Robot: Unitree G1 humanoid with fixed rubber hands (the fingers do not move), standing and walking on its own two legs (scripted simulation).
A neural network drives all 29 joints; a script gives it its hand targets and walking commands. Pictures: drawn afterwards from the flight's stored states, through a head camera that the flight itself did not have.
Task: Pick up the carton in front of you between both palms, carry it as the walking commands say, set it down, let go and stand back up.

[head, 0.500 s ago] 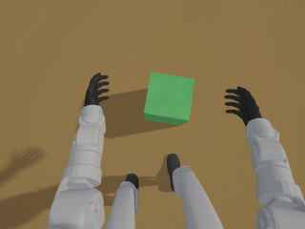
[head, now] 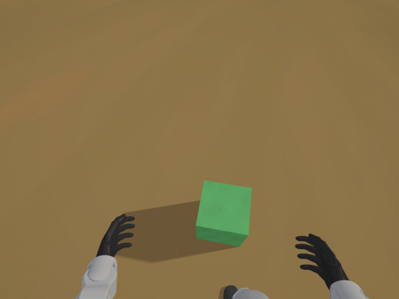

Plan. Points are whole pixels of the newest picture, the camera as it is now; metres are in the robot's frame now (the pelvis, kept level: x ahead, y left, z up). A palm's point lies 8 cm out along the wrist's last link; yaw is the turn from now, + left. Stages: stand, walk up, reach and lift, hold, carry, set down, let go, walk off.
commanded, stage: let go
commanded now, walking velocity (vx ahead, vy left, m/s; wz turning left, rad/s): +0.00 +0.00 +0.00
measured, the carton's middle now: (222, 214) +0.45 -0.10 -0.64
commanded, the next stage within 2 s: stand in 0.62 s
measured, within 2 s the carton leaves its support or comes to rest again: neither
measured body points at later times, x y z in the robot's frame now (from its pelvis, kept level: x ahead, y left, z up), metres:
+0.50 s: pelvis +0.01 +0.03 +0.00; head +0.02 +0.02 +0.45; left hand +0.19 +0.26 -0.07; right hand +0.18 -0.22 -0.07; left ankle -0.06 +0.13 -0.73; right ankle +0.03 -0.12 -0.73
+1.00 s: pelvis +0.02 -0.01 +0.00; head +0.04 -0.04 +0.45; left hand +0.15 +0.29 -0.08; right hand +0.15 -0.30 -0.12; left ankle -0.06 +0.13 -0.73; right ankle +0.03 -0.12 -0.73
